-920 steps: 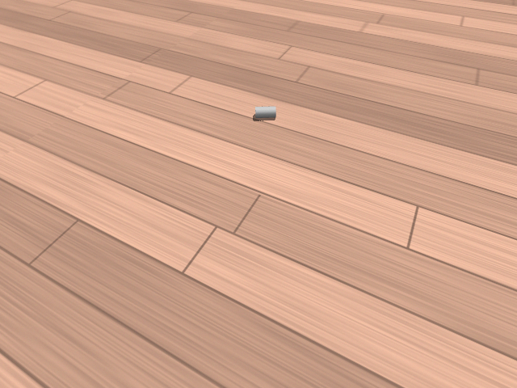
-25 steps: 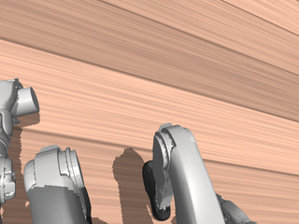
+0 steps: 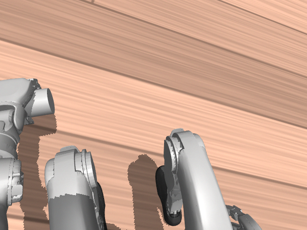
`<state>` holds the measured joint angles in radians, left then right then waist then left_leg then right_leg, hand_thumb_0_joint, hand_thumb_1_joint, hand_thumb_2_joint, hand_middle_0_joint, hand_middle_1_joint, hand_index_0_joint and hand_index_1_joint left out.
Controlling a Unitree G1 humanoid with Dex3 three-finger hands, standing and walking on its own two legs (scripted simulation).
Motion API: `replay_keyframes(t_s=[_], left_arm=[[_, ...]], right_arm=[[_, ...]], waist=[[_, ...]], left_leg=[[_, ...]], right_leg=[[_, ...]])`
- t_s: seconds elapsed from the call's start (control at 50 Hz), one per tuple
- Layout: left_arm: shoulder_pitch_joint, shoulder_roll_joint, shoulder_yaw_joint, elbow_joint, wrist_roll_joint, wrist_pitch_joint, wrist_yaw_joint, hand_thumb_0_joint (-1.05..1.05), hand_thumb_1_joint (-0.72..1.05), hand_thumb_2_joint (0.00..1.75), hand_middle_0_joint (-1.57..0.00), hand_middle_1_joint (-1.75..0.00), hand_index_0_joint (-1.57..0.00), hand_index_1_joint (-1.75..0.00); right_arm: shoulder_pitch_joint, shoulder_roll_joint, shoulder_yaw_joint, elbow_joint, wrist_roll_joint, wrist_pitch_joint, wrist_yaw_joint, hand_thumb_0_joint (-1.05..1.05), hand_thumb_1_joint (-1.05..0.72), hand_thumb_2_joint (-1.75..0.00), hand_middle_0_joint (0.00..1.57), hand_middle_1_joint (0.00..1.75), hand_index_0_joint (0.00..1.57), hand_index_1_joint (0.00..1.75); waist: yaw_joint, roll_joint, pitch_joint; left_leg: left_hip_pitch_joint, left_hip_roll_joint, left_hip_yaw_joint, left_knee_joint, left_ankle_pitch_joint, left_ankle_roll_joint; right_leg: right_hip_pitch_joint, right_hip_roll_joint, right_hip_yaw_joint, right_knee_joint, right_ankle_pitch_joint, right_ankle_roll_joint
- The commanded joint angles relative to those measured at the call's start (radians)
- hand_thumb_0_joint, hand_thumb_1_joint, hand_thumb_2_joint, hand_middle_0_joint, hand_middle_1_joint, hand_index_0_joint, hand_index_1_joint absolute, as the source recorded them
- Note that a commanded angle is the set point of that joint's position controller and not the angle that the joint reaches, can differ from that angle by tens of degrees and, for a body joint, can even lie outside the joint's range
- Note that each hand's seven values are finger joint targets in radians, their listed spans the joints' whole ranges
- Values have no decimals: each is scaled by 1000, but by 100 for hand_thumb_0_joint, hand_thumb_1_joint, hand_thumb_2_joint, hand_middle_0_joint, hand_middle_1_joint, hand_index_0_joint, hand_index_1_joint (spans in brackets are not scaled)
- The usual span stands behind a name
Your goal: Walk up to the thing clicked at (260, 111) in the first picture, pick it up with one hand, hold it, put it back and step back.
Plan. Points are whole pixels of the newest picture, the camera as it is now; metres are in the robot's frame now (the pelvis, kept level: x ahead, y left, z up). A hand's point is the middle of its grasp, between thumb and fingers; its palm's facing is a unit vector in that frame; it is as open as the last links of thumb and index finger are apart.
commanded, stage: lift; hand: left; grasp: from above
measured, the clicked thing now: (23, 104) +0.45 +0.30 -0.18
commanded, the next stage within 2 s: hold in 1.72 s
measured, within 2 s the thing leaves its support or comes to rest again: neither
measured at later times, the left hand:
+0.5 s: hand out of the picture +0.40 +0.30 -0.06, palm faces -0.48 -0.08 -0.88, open 10.0 cm
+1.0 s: hand out of the picture +0.34 +0.29 +0.14, palm faces -0.45 -0.13 -0.88, open 10.0 cm
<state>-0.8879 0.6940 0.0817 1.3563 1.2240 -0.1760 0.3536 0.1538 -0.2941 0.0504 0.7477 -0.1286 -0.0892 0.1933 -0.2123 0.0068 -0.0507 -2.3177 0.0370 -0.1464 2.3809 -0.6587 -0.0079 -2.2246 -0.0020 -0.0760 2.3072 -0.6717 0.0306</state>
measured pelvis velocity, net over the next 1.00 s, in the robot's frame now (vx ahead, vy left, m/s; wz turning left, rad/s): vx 0.01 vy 0.01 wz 0.10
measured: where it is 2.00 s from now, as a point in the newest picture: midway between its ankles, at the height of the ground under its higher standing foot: (134, 214)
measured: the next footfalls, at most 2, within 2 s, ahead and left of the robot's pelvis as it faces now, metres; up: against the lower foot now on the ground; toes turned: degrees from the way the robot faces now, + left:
none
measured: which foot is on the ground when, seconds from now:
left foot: down 0.00-1.00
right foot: down 0.00-1.00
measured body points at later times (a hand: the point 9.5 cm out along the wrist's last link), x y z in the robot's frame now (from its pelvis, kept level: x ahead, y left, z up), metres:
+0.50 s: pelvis +0.00 +0.00 +0.07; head +0.20 +0.05 +0.47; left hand +0.42 +0.31 -0.01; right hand +0.09 -0.27 -0.05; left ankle +0.08 +0.13 -0.30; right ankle +0.10 -0.13 -0.30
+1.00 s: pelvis +0.01 +0.01 +0.25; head +0.14 +0.04 +0.68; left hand +0.36 +0.29 +0.19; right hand +0.16 -0.24 +0.12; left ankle +0.08 +0.13 -0.30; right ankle +0.10 -0.13 -0.30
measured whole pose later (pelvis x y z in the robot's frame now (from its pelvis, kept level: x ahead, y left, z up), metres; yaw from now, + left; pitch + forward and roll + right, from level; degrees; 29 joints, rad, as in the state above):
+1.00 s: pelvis +0.01 +0.01 +0.25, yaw +6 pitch +25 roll -4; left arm -0.36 0.48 -0.12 0.72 1.00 0.03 0.11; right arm 0.16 -0.24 -0.02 0.70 0.03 0.02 -0.02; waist -0.08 0.04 -0.17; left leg -1.45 0.05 -0.04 1.59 -0.57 0.01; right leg -1.40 -0.02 -0.03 1.54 -0.58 0.03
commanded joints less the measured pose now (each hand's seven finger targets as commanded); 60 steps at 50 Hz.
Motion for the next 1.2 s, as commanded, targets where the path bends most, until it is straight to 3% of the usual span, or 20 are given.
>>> replay_keyframes(t_s=[0.0, 0.02, 0.06, 0.2, 0.26, 0.32, 0.38, 0.46, 0.48, 0.6, 0.62, 0.72, 0.76, 0.78, 0.82, 0.88, 0.9, 0.94, 1.0, 1.18], left_arm=[[-370, 308, 56, -223, -25, 18, 52, 0, 69, 78, -114, -59, -112, -61], [-367, 306, 55, -230, -26, 23, 49, 0, 61, 82, -106, -52, -104, -56], [-364, 287, 45, -266, -35, 34, 34, 0, 68, 81, -111, -59, -109, -62], [-283, 289, 40, -332, -75, 64, -53, 0, 70, 84, -113, -57, -110, -60], [-230, 238, 19, -376, -89, 65, -85, 0, 70, 84, -112, -59, -110, -61], [-211, 262, 38, -479, -102, 66, -106, 0, 65, 84, -108, -61, -106, -63], [-160, 216, 14, -505, -121, 74, -129, 0, 67, 85, -110, -60, -107, -62], [-113, 221, 15, -633, -145, 86, -149, 0, 66, 85, -108, -62, -106, -64], [-82, 180, -6, -649, -156, 88, -155, 0, 66, 85, -107, -63, -106, -65], [-28, 179, 4, -766, -181, 118, -165, 0, 68, 87, -107, -65, -106, -67], [-24, 143, -20, -781, -185, 123, -168, 0, 68, 87, -107, -66, -105, -68], [61, 125, -25, -811, -200, 161, -176, 0, 69, 87, -107, -66, -106, -67], [89, 79, -58, -824, -208, 175, -183, 0, 67, 86, -106, -69, -105, -70], [91, 98, -40, -863, -212, 182, -184, 0, 66, 87, -105, -68, -104, -69], [155, 38, -82, -860, -223, 196, -190, 0, 68, 84, -107, -65, -106, -67], [193, 66, -61, -891, -224, 210, -189, 0, 65, 81, -105, -63, -104, -64], [222, 28, -89, -858, -225, 217, -192, 0, 66, 80, -105, -64, -104, -65], [157, 29, -97, -901, -230, 216, -189, 0, 66, 81, -105, -62, -104, -64], [192, -11, -122, -824, -226, 222, -179, 0, 63, 80, -104, -61, -102, -63], [218, -72, -166, -713, -222, 217, -155, 0, 63, 85, -105, -61, -102, -64]], right_arm=[[202, -239, -89, -22, 6, -8, -27, 0, -93, -91, 20, 30, 20, 30], [202, -239, -96, -21, 9, -5, -31, 0, -88, -89, 20, 30, 20, 30], [206, -233, -103, -18, 17, -1, -37, 0, -91, -91, 20, 30, 20, 30], [214, -220, -122, -35, 47, 27, -57, 0, -91, -90, 20, 30, 20, 30], [207, -215, -131, -49, 59, 36, -67, 0, -91, -90, 20, 30, 20, 30], [200, -216, -143, -73, 72, 48, -82, 0, -91, -90, 20, 30, 20, 30], [197, -203, -145, -85, 81, 58, -92, 0, -91, -90, 20, 30, 20, 30], [187, -202, -158, -108, 95, 65, -108, 0, -91, -90, 20, 30, 20, 30], [183, -191, -157, -117, 96, 67, -110, 0, -91, -90, 20, 30, 20, 30], [153, -179, -166, -131, 115, 77, -144, 0, -90, -90, 20, 30, 20, 30], [149, -177, -165, -129, 116, 77, -150, 0, -90, -90, 20, 30, 20, 30], [120, -165, -158, -135, 131, 85, -177, 0, -90, -90, 20, 30, 20, 30], [116, -153, -155, -135, 136, 85, -187, 0, -90, -90, 20, 30, 20, 30], [113, -158, -156, -135, 140, 86, -192, 0, -90, -90, 20, 30, 20, 30], [97, -144, -148, -141, 144, 88, -199, 0, -90, -90, 20, 30, 20, 30], [93, -133, -141, -136, 151, 91, -215, 0, -90, -90, 20, 30, 20, 30], [92, -127, -136, -133, 152, 91, -219, 0, -90, -90, 20, 30, 20, 30], [94, -126, -135, -126, 155, 88, -230, 0, -89, -90, 20, 30, 20, 30], [94, -118, -128, -112, 155, 81, -241, 0, -89, -90, 20, 30, 20, 30], [105, -107, -122, -89, 153, 49, -255, 0, -89, -90, 20, 30, 20, 30]], waist=[[7, 312, -751], [13, 329, -773], [22, 349, -817], [47, 284, -798], [45, 277, -769], [67, 290, -805], [57, 239, -773], [82, 261, -816], [77, 238, -815], [100, 241, -798], [94, 250, -790], [107, 214, -749], [103, 214, -731], [115, 221, -748], [112, 200, -703], [128, 160, -695], [113, 147, -644], [115, 158, -613], [110, 126, -516], [133, 106, -434]], left_leg=[[584, -27, 107, -269, 151, 30], [590, -27, 109, -277, 147, 29], [639, -26, 111, -297, 172, 25], [642, -34, 119, -352, 156, 37], [664, -34, 106, -399, 129, 34], [717, -34, 96, -449, 118, 31], [732, -33, 92, -482, 109, 34], [820, -31, 92, -541, 125, 30], [826, -31, 98, -549, 135, 32], [952, -30, 82, -680, 114, 25], [982, -28, 75, -705, 124, 23], [1098, -25, 74, -829, 120, 24], [1158, -23, 74, -875, 147, 21], [1189, -21, 75, -896, 160, 22], [1226, -19, 71, -959, 145, 18], [1285, -24, 95, -1004, 197, 23], [1292, -23, 96, -1027, 199, 23], [1348, -16, 89, -1090, 187, 19], [1391, -15, 87, -1172, 151, 17], [1570, -23, 101, -1370, 211, 12]], right_leg=[[350, 37, -65, -268, 205, -69], [347, 36, -61, -270, 200, -72], [362, 35, -59, -273, 224, -74], [428, 32, -43, -344, 204, -70], [427, 28, -45, -367, 181, -69], [448, 23, -39, -396, 169, -69], [467, 24, -32, -444, 159, -64], [528, 19, -20, -498, 170, -63], [554, 24, -18, -523, 176, -62], [640, 19, -7, -617, 152, -59], [650, 19, -9, -629, 168, -58], [774, 17, 3, -751, 168, -51], [817, 20, 3, -791, 186, -49], [845, 17, 7, -814, 195, -49], [898, 22, 5, -859, 190, -49], [1019, 26, 23, -943, 223, -49], [1024, 27, 24, -966, 225, -48], [1066, 28, 29, -1015, 220, -48], [1127, 30, 36, -1099, 196, -48], [1343, 35, 52, -1309, 248, -48]])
